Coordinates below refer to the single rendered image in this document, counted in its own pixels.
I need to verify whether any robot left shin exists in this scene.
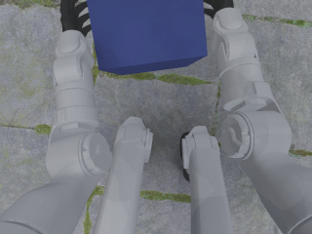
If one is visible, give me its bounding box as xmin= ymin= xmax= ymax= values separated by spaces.
xmin=113 ymin=116 xmax=146 ymax=151

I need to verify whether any right robot forearm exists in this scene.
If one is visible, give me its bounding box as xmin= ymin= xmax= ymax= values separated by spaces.
xmin=210 ymin=7 xmax=293 ymax=139

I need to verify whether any robot left thigh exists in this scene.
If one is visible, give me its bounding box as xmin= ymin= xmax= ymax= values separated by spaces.
xmin=92 ymin=123 xmax=153 ymax=234

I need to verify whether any left robot forearm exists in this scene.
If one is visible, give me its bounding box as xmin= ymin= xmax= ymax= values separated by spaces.
xmin=45 ymin=29 xmax=100 ymax=161

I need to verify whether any robot left hand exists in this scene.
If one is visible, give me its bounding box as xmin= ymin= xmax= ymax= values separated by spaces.
xmin=59 ymin=0 xmax=92 ymax=37

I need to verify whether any robot right upper arm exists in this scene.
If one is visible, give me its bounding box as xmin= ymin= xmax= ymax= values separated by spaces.
xmin=219 ymin=110 xmax=312 ymax=234

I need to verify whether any robot right hand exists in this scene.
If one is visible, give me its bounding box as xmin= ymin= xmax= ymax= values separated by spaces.
xmin=203 ymin=0 xmax=234 ymax=19

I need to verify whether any robot left upper arm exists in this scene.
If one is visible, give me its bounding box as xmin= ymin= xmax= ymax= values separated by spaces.
xmin=0 ymin=131 xmax=113 ymax=234

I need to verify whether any carton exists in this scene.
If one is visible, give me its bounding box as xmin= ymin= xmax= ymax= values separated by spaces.
xmin=86 ymin=0 xmax=208 ymax=76

